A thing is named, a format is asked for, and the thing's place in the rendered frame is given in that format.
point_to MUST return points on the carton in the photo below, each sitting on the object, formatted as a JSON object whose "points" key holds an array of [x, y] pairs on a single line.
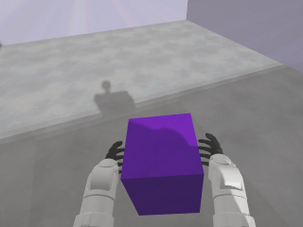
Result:
{"points": [[162, 169]]}

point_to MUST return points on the left robot hand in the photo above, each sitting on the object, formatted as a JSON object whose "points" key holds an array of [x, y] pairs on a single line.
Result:
{"points": [[113, 151]]}

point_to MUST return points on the right robot forearm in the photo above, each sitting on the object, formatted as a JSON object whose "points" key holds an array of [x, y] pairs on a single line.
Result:
{"points": [[228, 193]]}

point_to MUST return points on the right robot hand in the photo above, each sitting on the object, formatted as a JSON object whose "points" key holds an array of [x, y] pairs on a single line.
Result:
{"points": [[215, 147]]}

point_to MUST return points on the left robot forearm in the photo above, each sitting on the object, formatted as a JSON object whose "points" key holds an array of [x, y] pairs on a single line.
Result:
{"points": [[99, 196]]}

